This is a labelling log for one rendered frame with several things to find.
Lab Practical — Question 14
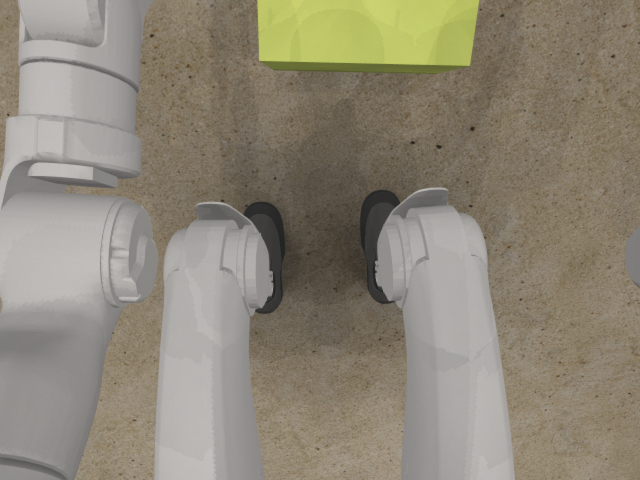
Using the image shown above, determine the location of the left robot shin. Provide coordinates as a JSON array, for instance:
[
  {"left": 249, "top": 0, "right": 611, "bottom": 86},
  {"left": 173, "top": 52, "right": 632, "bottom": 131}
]
[{"left": 163, "top": 202, "right": 273, "bottom": 309}]

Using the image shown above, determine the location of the robot left upper arm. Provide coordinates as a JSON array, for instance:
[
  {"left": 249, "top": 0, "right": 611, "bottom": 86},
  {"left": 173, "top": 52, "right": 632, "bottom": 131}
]
[{"left": 0, "top": 190, "right": 159, "bottom": 480}]

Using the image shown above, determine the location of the carton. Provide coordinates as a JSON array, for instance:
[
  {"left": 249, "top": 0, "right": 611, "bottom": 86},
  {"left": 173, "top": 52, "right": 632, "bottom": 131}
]
[{"left": 257, "top": 0, "right": 479, "bottom": 74}]

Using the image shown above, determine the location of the robot right thigh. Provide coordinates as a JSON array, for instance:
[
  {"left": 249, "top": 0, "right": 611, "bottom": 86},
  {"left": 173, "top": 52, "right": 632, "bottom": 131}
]
[{"left": 380, "top": 205, "right": 515, "bottom": 480}]

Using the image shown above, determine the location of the robot left forearm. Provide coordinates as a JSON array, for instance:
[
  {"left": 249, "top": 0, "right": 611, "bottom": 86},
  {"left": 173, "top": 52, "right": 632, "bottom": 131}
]
[{"left": 0, "top": 0, "right": 154, "bottom": 211}]

